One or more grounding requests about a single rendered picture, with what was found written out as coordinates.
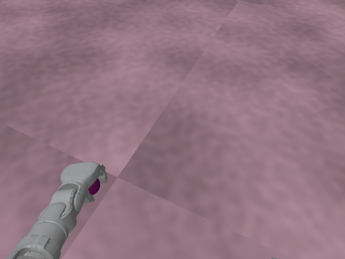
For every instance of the left robot hand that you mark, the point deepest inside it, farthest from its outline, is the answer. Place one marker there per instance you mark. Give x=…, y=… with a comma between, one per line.
x=86, y=173

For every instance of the left robot arm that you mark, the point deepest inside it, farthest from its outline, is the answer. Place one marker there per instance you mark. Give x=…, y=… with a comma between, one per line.
x=47, y=236

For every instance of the ball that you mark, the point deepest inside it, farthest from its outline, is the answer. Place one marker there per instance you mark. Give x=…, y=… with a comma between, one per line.
x=94, y=187

